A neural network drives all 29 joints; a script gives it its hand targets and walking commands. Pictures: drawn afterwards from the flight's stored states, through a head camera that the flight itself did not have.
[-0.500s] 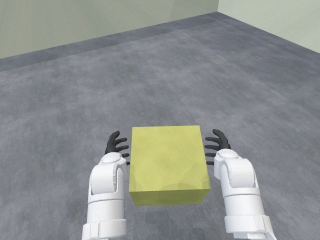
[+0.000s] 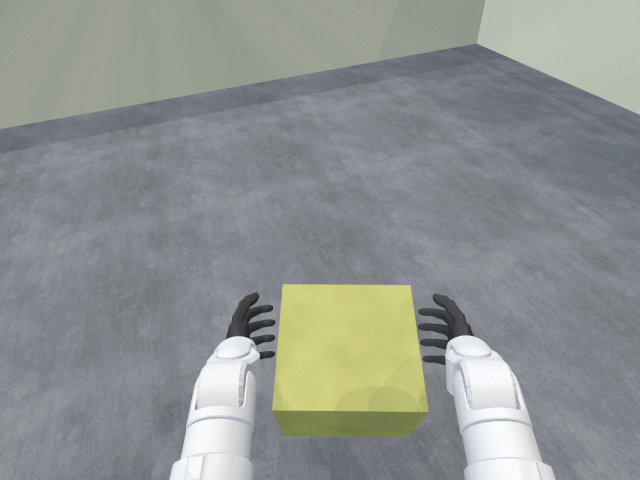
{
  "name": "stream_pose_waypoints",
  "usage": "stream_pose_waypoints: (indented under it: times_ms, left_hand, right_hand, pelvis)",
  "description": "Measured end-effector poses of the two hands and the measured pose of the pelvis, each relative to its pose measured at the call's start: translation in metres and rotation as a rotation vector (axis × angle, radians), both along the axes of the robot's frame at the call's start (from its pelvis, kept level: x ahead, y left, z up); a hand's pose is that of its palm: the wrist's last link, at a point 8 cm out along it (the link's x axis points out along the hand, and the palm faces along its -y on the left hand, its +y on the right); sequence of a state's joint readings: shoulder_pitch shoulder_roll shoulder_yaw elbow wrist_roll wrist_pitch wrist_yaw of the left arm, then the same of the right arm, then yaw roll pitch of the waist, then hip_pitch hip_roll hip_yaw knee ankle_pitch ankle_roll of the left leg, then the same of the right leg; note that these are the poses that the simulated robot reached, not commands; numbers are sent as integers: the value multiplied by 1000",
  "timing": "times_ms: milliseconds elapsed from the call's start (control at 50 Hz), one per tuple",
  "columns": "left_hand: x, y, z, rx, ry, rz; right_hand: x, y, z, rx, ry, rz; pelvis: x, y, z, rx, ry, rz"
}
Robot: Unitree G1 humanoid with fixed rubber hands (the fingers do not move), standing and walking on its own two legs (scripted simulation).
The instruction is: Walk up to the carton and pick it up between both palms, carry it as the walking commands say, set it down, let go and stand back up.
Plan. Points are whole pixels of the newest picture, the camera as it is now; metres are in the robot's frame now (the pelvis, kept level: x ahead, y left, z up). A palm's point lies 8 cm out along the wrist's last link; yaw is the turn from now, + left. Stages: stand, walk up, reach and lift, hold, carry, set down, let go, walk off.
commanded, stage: set down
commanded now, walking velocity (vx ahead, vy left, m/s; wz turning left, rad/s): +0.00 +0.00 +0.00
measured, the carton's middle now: (345, 361) +0.33 -0.05 -0.07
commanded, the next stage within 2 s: none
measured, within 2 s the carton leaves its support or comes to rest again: neither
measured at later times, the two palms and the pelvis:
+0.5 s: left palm (286, 353) +0.32 +0.04 -0.01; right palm (489, 367) +0.26 -0.24 -0.03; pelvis -0.05 -0.06 -0.01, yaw +0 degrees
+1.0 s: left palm (301, 373) +0.35 +0.02 -0.12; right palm (473, 392) +0.28 -0.24 -0.13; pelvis -0.04 -0.02 -0.06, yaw -1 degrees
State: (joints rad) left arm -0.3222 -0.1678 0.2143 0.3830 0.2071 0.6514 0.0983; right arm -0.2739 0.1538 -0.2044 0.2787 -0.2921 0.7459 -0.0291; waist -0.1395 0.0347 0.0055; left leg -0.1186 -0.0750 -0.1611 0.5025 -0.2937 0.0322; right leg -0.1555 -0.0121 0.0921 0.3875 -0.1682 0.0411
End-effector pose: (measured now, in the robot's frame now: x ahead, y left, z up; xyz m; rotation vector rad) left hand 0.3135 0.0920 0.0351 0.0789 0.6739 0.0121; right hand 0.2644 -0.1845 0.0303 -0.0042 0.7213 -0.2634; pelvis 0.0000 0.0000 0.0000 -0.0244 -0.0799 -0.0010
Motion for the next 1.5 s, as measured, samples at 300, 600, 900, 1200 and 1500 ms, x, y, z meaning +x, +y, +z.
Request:
stream_pose_waypoints:
  times_ms: [300, 600, 900, 1200, 1500]
  left_hand:
    - [-7, -63, -20, 14, 41, -64]
    - [15, -54, -58, 28, -2, -81]
    - [39, -64, -142, -14, -8, -61]
    - [55, -74, -190, -33, -31, -26]
    - [70, -82, -235, -39, -31, -20]
  right_hand:
    - [-19, -60, -31, 40, 49, -106]
    - [4, -51, -66, 34, 13, -121]
    - [6, -51, -147, -5, 25, -162]
    - [29, -64, -193, 25, -8, -155]
    - [38, -68, -244, 30, 0, -195]
  pelvis:
    - [-30, -46, -3, 22, 29, -38]
    - [-46, -54, -16, 24, 191, -4]
    - [-41, -29, -50, 24, 505, -6]
    - [-43, -29, -93, 42, 626, -20]
    - [-57, -34, -143, 48, 683, -14]
